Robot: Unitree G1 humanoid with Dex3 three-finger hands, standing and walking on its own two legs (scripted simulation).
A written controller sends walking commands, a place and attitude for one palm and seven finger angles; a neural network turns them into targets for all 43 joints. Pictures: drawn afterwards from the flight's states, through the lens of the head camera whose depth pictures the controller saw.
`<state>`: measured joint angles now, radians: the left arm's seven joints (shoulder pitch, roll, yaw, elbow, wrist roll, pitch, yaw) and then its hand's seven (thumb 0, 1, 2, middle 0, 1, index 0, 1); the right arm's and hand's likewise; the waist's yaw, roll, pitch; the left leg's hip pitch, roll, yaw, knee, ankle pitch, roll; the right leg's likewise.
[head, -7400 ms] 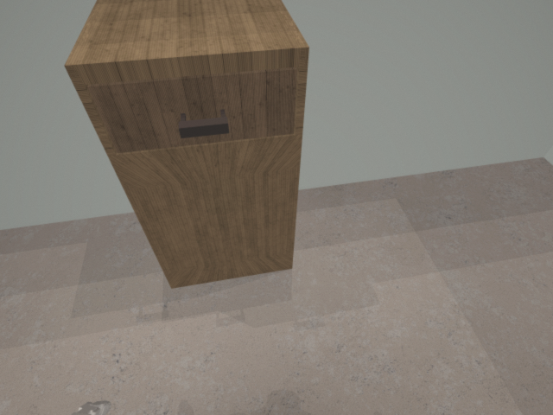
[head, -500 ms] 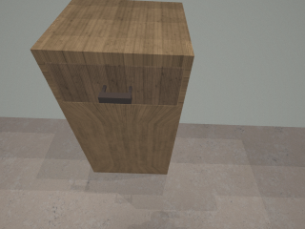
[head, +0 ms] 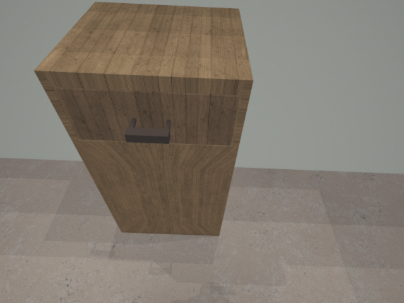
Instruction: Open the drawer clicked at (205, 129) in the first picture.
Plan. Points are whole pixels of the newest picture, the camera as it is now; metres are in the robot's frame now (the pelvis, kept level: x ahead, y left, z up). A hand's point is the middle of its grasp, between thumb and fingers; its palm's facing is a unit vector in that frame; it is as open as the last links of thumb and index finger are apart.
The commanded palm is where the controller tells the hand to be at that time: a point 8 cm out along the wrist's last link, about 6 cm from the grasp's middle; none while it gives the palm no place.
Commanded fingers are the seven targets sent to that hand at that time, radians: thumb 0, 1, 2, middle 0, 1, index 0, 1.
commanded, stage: raise the hand with hooked fingers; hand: left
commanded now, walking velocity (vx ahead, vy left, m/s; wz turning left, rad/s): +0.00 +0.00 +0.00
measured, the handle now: (149, 129) +0.52 +0.18 +0.02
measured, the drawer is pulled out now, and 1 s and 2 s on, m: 0.00 0.00 0.00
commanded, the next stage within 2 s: move the hooked fingers above the handle in 1.94 s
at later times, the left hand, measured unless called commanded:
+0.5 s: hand out of the picture +0.13 +0.19 -0.05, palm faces +0.00 -0.11 -0.99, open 8.8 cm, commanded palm +0.14 +0.21 +0.01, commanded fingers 0.00 0.34 0.66 -0.24 -0.66 -0.24 -0.66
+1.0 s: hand (88, 241) +0.21 +0.22 +0.04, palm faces +0.07 -0.10 -0.99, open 11.7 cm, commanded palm +0.19 +0.22 +0.10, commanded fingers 0.00 -0.24 0.41 -0.28 -1.03 -0.28 -1.03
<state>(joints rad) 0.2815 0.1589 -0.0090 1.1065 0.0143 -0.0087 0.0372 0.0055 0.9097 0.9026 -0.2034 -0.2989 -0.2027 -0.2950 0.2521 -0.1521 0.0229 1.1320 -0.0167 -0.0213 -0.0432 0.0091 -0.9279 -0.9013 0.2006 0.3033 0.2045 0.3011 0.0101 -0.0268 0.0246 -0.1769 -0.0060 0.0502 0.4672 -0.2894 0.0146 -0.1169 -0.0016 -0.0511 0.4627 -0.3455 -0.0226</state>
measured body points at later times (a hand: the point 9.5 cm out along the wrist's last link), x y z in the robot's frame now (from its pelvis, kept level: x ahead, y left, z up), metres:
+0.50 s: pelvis -0.05 -0.04 -0.04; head -0.02 -0.06 +0.41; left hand +0.12 +0.19 +0.00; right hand +0.21 -0.27 -0.11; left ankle -0.03 +0.11 -0.74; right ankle -0.06 -0.10 -0.74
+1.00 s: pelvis -0.04 -0.02 -0.01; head -0.02 -0.05 +0.44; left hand +0.20 +0.22 +0.09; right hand +0.14 -0.25 -0.13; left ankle -0.03 +0.11 -0.74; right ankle -0.06 -0.10 -0.74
